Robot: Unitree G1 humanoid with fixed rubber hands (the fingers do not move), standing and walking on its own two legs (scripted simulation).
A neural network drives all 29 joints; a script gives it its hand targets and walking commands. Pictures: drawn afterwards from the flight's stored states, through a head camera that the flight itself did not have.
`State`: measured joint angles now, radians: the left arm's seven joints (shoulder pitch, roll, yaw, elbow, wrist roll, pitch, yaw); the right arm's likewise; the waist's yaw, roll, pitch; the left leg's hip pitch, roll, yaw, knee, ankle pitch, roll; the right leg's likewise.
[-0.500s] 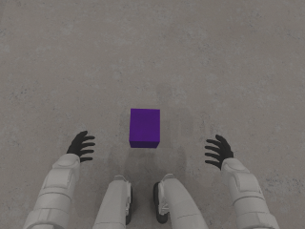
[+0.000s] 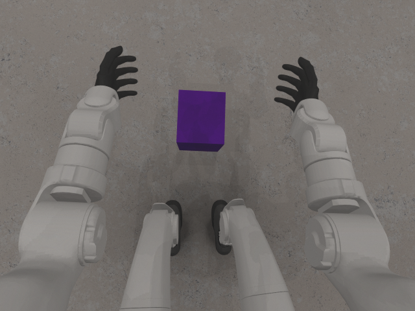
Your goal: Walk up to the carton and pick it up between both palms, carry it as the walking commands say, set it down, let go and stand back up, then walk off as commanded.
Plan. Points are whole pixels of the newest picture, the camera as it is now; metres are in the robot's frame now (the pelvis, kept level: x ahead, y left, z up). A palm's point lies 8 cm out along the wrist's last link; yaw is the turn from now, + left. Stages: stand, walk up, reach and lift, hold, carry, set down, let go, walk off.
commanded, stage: reach and lift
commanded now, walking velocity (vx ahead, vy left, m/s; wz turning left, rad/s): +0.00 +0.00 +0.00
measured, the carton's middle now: (200, 124) +0.53 -0.03 -0.54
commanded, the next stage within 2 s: none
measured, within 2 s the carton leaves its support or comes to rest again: neither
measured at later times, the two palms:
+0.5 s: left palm (130, 80) +0.55 +0.12 -0.17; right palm (284, 93) +0.50 -0.20 -0.17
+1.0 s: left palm (145, 107) +0.54 +0.12 -0.34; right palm (259, 115) +0.50 -0.19 -0.34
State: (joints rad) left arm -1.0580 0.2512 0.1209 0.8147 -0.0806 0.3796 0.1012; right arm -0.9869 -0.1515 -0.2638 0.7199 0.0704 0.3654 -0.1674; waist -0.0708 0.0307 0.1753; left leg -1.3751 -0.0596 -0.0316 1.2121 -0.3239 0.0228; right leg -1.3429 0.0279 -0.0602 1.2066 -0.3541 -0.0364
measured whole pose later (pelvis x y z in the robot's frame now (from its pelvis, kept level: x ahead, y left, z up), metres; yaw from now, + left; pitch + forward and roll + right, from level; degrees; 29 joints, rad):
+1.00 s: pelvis -0.03 +0.00 -0.19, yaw -2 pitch +29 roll -1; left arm -1.46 0.36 0.05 0.83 -0.22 0.31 0.18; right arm -1.35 -0.28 -0.17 0.71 0.23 0.31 -0.24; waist -0.05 0.01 0.53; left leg -1.95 -0.04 0.03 1.94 -0.49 0.04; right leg -1.93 0.03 -0.06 1.94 -0.52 -0.04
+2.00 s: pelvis +0.00 +0.00 -0.30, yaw -2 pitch +31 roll -1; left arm -1.53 0.40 -0.08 1.21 -0.32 0.03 0.11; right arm -1.44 -0.35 0.03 1.10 0.35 0.04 -0.14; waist -0.05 0.00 0.52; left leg -2.24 -0.02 0.05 2.30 -0.59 0.05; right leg -2.21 0.02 -0.09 2.31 -0.62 -0.06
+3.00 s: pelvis +0.01 +0.01 -0.31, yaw -1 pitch +28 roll -2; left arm -1.54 0.24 0.06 1.27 -0.12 0.11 0.15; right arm -1.46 -0.22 -0.10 1.16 0.18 0.11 -0.14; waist -0.06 0.04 0.48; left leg -2.23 -0.07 0.06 2.39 -0.63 0.06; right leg -2.18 0.06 -0.05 2.39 -0.70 0.00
